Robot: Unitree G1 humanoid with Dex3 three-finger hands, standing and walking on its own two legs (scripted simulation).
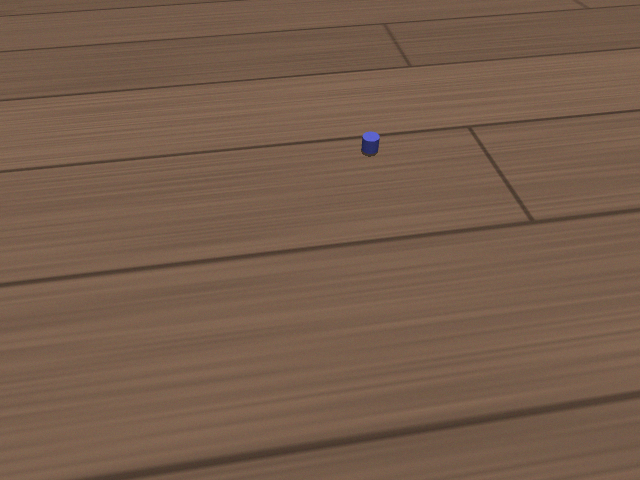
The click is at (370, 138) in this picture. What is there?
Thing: low tin
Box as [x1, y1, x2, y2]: [362, 132, 379, 153]
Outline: 366,132 362,136 362,150 367,153 373,153 377,150 379,136 375,132
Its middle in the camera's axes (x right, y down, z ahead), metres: +0.26 -0.48 +2.01
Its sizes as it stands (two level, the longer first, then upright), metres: 0.087 0.087 0.077
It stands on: the floor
